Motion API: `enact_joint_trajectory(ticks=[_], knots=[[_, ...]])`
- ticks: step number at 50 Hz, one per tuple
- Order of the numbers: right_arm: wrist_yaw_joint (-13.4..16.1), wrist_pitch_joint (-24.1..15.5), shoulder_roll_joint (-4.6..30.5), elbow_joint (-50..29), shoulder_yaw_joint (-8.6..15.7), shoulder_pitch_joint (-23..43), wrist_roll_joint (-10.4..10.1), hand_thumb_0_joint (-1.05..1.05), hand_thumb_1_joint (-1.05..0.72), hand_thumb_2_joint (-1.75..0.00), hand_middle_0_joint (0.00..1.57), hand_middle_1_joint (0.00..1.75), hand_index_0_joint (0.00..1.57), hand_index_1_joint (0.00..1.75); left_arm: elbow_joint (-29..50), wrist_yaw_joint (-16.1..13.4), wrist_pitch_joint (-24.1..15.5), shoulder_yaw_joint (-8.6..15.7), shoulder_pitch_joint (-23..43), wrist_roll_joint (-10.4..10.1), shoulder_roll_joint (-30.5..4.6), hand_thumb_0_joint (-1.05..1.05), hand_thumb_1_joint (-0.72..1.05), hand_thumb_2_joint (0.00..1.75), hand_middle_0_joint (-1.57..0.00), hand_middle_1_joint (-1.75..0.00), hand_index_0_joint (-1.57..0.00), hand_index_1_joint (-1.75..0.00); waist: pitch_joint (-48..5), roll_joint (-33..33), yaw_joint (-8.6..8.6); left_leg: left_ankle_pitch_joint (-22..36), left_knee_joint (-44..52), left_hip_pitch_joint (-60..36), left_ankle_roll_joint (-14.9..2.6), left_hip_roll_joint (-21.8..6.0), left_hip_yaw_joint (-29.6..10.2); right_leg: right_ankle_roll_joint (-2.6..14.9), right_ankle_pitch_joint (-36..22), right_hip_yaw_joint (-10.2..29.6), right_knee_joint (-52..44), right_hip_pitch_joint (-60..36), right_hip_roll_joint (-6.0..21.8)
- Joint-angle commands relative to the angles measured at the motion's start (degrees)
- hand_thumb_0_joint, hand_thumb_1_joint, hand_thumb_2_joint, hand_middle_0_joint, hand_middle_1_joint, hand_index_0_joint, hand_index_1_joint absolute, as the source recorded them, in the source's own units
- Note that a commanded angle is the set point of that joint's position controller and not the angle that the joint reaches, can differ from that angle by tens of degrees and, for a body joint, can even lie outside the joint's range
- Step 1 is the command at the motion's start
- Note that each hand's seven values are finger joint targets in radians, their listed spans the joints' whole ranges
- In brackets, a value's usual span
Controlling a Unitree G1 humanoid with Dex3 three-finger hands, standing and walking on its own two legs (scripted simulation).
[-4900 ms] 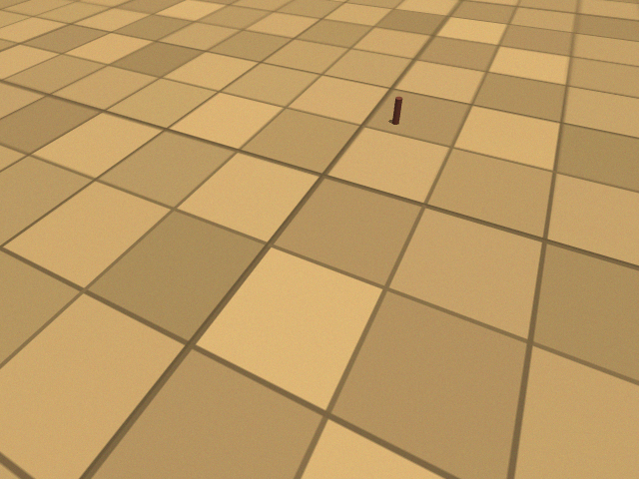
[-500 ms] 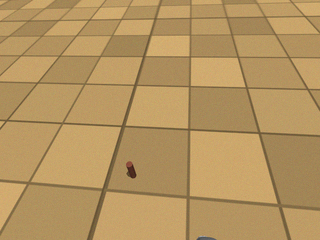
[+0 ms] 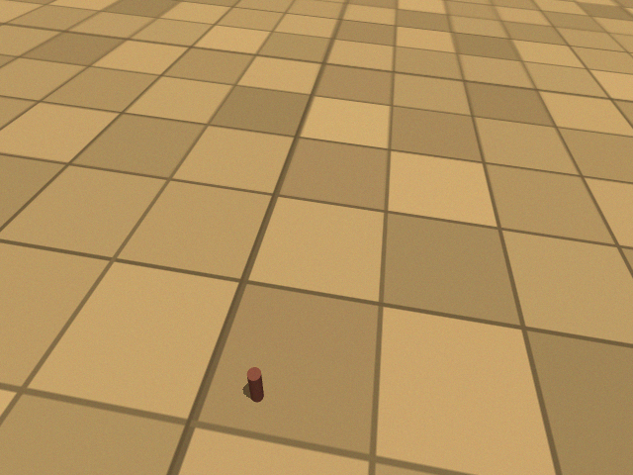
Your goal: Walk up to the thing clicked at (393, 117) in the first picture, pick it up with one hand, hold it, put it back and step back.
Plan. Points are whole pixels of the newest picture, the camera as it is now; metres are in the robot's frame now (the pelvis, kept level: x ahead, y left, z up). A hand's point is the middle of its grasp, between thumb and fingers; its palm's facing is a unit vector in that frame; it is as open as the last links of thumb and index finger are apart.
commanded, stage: walk up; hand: left
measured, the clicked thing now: (255, 385) +0.51 +0.17 -0.67
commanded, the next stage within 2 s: none
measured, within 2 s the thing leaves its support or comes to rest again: neither
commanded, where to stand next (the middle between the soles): +0.17 -0.04 m, yaw +1 degrees
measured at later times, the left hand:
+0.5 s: hand (164, 459) +0.19 +0.23 -0.13, palm faces -0.09 -0.92 -0.38, open 7.3 cm
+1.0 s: hand (157, 474) +0.17 +0.24 -0.15, palm faces +0.00 -0.95 -0.30, open 7.3 cm
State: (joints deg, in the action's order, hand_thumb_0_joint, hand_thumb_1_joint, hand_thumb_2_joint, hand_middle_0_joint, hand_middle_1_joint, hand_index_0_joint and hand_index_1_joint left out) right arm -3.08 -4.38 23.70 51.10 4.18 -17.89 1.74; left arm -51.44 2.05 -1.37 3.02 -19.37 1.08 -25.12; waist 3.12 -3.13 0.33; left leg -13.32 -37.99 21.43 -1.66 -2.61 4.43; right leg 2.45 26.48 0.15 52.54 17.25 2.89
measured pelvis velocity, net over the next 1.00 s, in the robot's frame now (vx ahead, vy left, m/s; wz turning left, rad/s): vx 0.12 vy -0.02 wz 0.00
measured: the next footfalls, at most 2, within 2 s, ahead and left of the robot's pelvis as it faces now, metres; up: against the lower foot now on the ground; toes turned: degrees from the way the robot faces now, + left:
right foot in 0.42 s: +0.20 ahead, -0.14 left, +0.00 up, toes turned -2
left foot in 0.74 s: +0.18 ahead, +0.10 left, +0.00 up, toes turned +1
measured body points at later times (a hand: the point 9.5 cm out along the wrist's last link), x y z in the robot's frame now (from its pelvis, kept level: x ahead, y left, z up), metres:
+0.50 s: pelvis +0.09 -0.03 +0.00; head +0.13 -0.05 +0.45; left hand +0.19 +0.27 -0.11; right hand +0.14 -0.34 -0.13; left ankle +0.08 +0.10 -0.70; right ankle +0.16 -0.14 -0.72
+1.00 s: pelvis +0.12 -0.02 +0.02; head +0.12 +0.00 +0.46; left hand +0.17 +0.29 -0.13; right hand +0.18 -0.33 -0.10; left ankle +0.15 +0.10 -0.72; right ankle +0.16 -0.14 -0.72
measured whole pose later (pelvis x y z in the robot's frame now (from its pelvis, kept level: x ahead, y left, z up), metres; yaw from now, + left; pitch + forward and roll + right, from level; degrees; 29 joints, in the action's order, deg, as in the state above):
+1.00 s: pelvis +0.12 -0.02 +0.02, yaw +0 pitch -3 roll -1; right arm -0.4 -1.7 21.2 60.6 -0.4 -11.5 1.2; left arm -61.4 1.5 1.1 1.3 -9.7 0.6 -21.7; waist 3.1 -2.2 0.8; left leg -14.2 -30.6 13.3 0.4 -1.8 1.0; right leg 0.2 11.6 -2.9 28.5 13.6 0.8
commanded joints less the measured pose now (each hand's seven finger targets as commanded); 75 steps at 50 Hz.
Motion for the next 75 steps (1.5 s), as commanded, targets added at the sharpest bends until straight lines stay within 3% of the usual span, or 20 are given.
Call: enact_joint_trajectory(ticks=[1,4,7,13,15,20,21,22,23,24,27,31,35,37,39,40,45,49,56,75], knots=[[1.8,-1.6,16.7,-4.3,4.0,-3.1,-1.1,0.00,-0.90,-0.90,0.20,0.30,0.20,0.30,3.8,-0.6,-1.8,2.9,0.7,-0.7,-12.7,0.00,0.90,0.90,-0.20,-0.30,-0.20,-0.30,3.8,8.6,-2.27,-20.8,26.7,-12.0,-9.65,-16.9,-30.3,0.58,-4.2,7.1,12.1,21.4,1.1],[2.3,-2.5,15.2,-4.1,3.3,-3.8,-1.6,0.00,-0.90,-0.90,0.20,0.30,0.20,0.30,1.8,0.0,-1.0,3.0,-2.2,-1.0,-11.3,0.00,0.90,0.90,-0.20,-0.30,-0.20,-0.30,1.9,10.6,-1.41,-3.0,24.7,-11.9,-5.88,-13.0,-18.1,-0.93,-9.9,5.5,7.6,16.5,1.7],[2.6,-2.5,14.6,-5.1,3.1,-2.2,-1.5,0.00,-0.90,-0.90,0.20,0.30,0.20,0.30,1.7,0.5,-0.2,2.8,-1.8,-0.8,-10.3,0.00,0.90,0.90,-0.20,-0.30,-0.20,-0.30,2.2,11.4,-0.59,-2.8,25.7,-10.6,-7.97,-12.5,-13.0,-2.25,-12.7,4.3,4.3,15.3,2.0],[3.7,-1.3,12.6,-4.4,2.0,-2.6,-1.3,0.00,-0.90,-0.90,0.20,0.30,0.20,0.30,2.4,-0.4,0.2,1.4,4.3,-0.9,-6.2,0.00,0.90,0.90,-0.20,-0.30,-0.20,-0.30,1.3,11.2,-1.21,32.3,17.4,-11.9,-6.69,-10.3,-3.9,-2.23,-15.3,0.7,-7.5,9.9,0.8],[3.8,-0.7,12.9,-4.5,1.8,-1.2,-1.3,0.00,-0.90,-0.90,0.20,0.30,0.20,0.30,1.9,-0.9,-0.1,1.1,5.4,-1.1,-5.7,0.00,0.90,0.90,-0.20,-0.30,-0.20,-0.30,-0.3,11.9,-1.07,35.8,14.4,-11.4,-7.27,-10.2,-3.3,-1.90,-16.6,-1.7,-11.6,5.9,0.2],[3.9,1.2,10.7,-4.2,0.6,1.6,-2.5,0.00,-0.90,-0.90,0.20,0.30,0.20,0.30,-1.1,-1.8,-0.9,1.5,3.8,-0.4,-7.0,0.00,0.90,0.90,-0.20,-0.30,-0.20,-0.30,-4.7,4.8,1.07,18.2,2.9,-8.3,-4.55,-7.8,-3.8,0.66,-23.2,-0.6,-27.2,-7.8,-0.4],[3.8,1.1,7.6,-4.2,-0.5,-0.5,-2.8,0.00,-0.90,-0.90,0.20,0.30,0.20,0.30,-1.3,-2.1,-1.5,2.4,2.3,0.0,-10.5,0.00,0.90,0.90,-0.20,-0.30,-0.20,-0.30,-9.0,-4.6,1.32,5.6,-4.5,-5.5,-2.20,-5.4,-2.5,2.46,-31.3,9.6,-29.6,-13.0,8.3],[3.6,1.1,5.0,-4.5,-1.7,-4.1,-2.6,0.00,-0.90,-0.90,0.20,0.30,0.20,0.30,0.7,-2.0,-2.0,3.3,2.8,0.2,-13.0,0.00,0.90,0.90,-0.20,-0.30,-0.20,-0.30,-11.0,-12.3,0.20,-16.3,-9.7,1.5,-0.99,0.7,-1.6,5.80,-23.2,21.9,-31.7,-17.7,15.0],[4.1,1.8,9.7,-3.2,-0.2,-2.5,-2.1,0.00,-0.90,-0.90,0.20,0.30,0.20,0.30,0.6,-1.9,-1.5,3.7,5.0,-0.1,-14.9,0.00,0.90,0.90,-0.20,-0.30,-0.20,-0.30,-7.8,-11.1,1.78,-23.5,-15.3,5.8,-0.68,2.4,-2.0,12.57,-13.1,26.0,-33.9,-15.5,17.9],[4.3,2.0,11.3,-1.8,0.1,-1.9,-1.7,0.00,-0.90,-0.90,0.20,0.30,0.20,0.30,0.7,-1.8,-1.0,3.8,4.6,-0.1,-14.6,0.00,0.90,0.90,-0.20,-0.30,-0.20,-0.30,-6.0,-9.9,2.43,-24.2,-16.1,6.3,-0.41,1.0,-3.8,13.04,-8.5,27.1,-34.4,-13.2,17.9],[3.8,2.0,10.5,0.3,-0.1,-0.3,-2.0,0.00,-0.90,-0.90,0.20,0.30,0.20,0.30,1.7,-2.1,-0.9,2.4,7.4,-0.1,-10.7,0.00,0.90,0.90,-0.20,-0.30,-0.20,-0.30,-3.4,-8.3,1.21,-16.7,-14.1,6.9,0.46,0.4,-5.9,9.40,-10.8,16.2,-34.6,-10.6,11.7],[3.7,1.5,9.2,2.1,-0.7,-0.8,-1.1,0.00,-0.90,-0.90,0.20,0.30,0.20,0.30,2.8,-1.8,-0.7,2.3,9.6,0.4,-10.0,0.00,0.90,0.90,-0.20,-0.30,-0.20,-0.30,-3.5,-7.1,0.96,-11.0,-5.4,0.6,1.54,1.3,-3.4,9.11,-15.3,10.8,-34.2,-5.6,10.3],[3.9,0.9,8.2,4.7,-0.5,-1.1,-0.7,0.00,-0.90,-0.90,0.20,0.30,0.20,0.30,2.9,-1.3,0.5,2.2,13.9,-0.1,-9.7,0.00,0.90,0.90,-0.20,-0.30,-0.20,-0.30,-3.5,-5.4,-0.91,-1.5,7.6,-9.2,1.27,2.2,-1.2,7.18,-5.7,7.3,-30.9,1.5,9.6],[4.3,0.6,9.9,5.6,0.1,-1.0,0.0,0.00,-0.90,-0.90,0.20,0.30,0.20,0.30,2.7,-1.0,1.2,0.9,14.7,-0.9,-6.7,0.00,0.90,0.90,-0.20,-0.30,-0.20,-0.30,-2.7,-0.2,-1.69,2.5,12.3,-15.7,0.28,0.2,-5.2,3.30,2.9,6.4,-28.8,9.4,8.1],[4.4,0.1,14.3,3.1,0.4,6.1,0.1,0.00,-0.90,-0.90,0.20,0.30,0.20,0.30,1.1,-0.8,1.8,0.2,12.6,-1.5,-4.6,0.00,0.90,0.90,-0.20,-0.30,-0.20,-0.30,-0.3,9.9,0.67,-23.9,25.5,-5.3,-4.67,-12.6,-26.6,-0.92,1.7,1.9,-20.3,7.9,1.1],[4.2,0.4,15.9,2.9,0.5,9.6,-0.4,0.00,-0.90,-0.90,0.20,0.30,0.20,0.30,-1.1,-0.9,2.1,1.4,12.5,-1.3,-7.8,0.00,0.90,0.90,-0.20,-0.30,-0.20,-0.30,3.1,10.7,1.04,-32.3,28.2,5.5,-7.77,-15.1,-26.9,-1.15,-0.1,0.9,-13.3,-0.6,0.0],[3.6,0.4,10.5,4.2,-1.6,10.8,-0.8,0.00,-0.90,-0.90,0.20,0.30,0.20,0.30,-4.9,-0.9,0.6,1.0,11.1,-0.9,-7.3,0.00,0.90,0.90,-0.20,-0.30,-0.20,-0.30,-1.4,9.7,1.96,-7.8,18.6,-0.5,-1.15,-6.4,-13.2,-0.16,-13.5,2.9,-28.0,-9.0,1.4],[3.5,1.1,11.0,5.3,-1.7,11.4,-1.0,0.00,-0.90,-0.90,0.20,0.30,0.20,0.30,-6.1,-1.0,0.6,0.3,14.3,-0.6,-7.8,0.00,0.90,0.90,-0.20,-0.30,-0.20,-0.30,-2.1,9.1,0.56,-14.3,20.7,-3.3,-0.70,-5.2,-12.5,-0.13,-5.9,4.6,-31.1,-7.0,2.7],[3.9,0.8,10.1,7.6,-2.1,11.3,-1.7,0.00,-0.90,-0.90,0.20,0.30,0.20,0.30,-9.4,-1.3,-0.3,-0.1,15.1,-1.2,-7.6,0.00,0.90,0.90,-0.20,-0.30,-0.20,-0.30,-5.0,2.4,-0.31,9.6,16.5,-12.7,-0.35,-4.7,-9.4,-0.10,-22.5,4.7,-33.6,-8.0,4.9],[4.0,1.6,8.6,10.6,-2.1,16.3,-1.2,0.00,-0.90,-0.90,0.20,0.30,0.20,0.30,-11.2,-2.0,0.1,0.1,17.9,-0.7,-6.6,0.00,0.90,0.90,-0.20,-0.30,-0.20,-0.30,-4.8,2.6,0.12,11.2,21.1,-14.6,0.56,-5.0,-8.2,-1.29,-24.0,3.4,-36.5,-11.5,5.1]])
